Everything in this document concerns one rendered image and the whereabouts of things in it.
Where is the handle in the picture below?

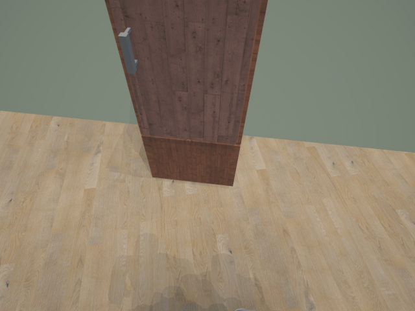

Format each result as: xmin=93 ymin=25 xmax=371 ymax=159
xmin=118 ymin=28 xmax=138 ymax=74

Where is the cupboard door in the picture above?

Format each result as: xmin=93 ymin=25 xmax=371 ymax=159
xmin=109 ymin=0 xmax=260 ymax=144

